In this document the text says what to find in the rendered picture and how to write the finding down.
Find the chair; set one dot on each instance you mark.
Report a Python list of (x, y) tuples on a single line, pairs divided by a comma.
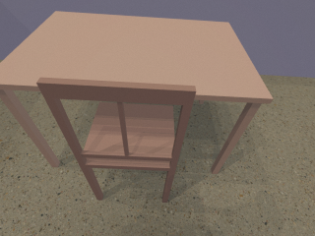
[(124, 135)]

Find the table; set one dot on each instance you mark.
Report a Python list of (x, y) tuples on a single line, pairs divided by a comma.
[(133, 49)]

